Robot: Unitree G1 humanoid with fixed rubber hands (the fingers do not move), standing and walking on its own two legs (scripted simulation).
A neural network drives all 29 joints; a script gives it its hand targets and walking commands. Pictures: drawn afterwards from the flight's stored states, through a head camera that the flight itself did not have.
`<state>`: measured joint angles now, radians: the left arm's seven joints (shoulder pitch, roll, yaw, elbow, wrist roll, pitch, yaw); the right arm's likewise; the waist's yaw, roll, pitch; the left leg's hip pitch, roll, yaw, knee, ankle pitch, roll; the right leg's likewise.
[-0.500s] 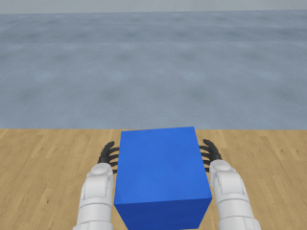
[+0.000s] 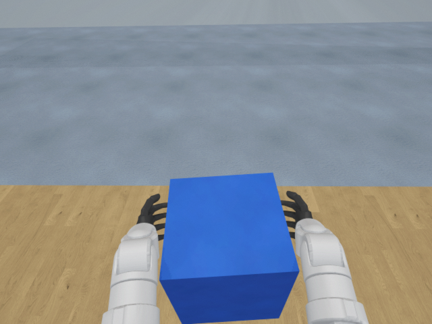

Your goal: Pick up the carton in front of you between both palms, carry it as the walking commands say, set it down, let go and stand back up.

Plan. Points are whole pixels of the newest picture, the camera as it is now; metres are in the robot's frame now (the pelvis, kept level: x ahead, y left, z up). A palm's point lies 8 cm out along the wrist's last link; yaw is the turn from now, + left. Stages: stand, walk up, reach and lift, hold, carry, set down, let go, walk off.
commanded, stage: hold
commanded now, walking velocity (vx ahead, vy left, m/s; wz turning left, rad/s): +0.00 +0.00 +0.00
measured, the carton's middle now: (226, 250) +0.29 +0.00 -0.02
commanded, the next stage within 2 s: carry in 0.56 s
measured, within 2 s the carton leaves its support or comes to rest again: neither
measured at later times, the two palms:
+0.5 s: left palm (147, 229) +0.29 +0.15 +0.05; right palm (302, 225) +0.29 -0.15 +0.05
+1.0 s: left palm (158, 184) +0.40 +0.14 +0.07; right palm (296, 182) +0.39 -0.16 +0.07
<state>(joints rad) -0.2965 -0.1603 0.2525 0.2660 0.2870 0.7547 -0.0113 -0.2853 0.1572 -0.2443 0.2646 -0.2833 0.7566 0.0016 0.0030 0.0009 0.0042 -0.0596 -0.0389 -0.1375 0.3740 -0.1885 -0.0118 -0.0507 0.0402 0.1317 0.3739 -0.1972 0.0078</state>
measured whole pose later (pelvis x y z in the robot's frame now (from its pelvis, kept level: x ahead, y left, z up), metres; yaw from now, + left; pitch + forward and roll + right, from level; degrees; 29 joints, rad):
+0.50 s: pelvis +0.01 +0.00 +0.00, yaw +0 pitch -7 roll +0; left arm -0.29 -0.16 0.24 0.25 0.29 0.76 -0.01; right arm -0.27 0.15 -0.23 0.25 -0.28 0.76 0.00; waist 0.00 0.00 0.00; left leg -0.05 -0.04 -0.13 0.36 -0.19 -0.01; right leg -0.04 0.04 0.13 0.36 -0.20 0.01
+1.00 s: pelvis +0.13 +0.00 -0.01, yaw +0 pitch +6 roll +0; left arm -0.17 -0.14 0.09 -0.22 0.12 1.11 0.08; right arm -0.12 0.12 -0.13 -0.27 -0.10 1.12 -0.09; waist 0.00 -0.01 -0.16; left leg -0.37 0.04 0.07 0.81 -0.51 -0.01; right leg -0.20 -0.03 -0.11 0.49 -0.38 0.00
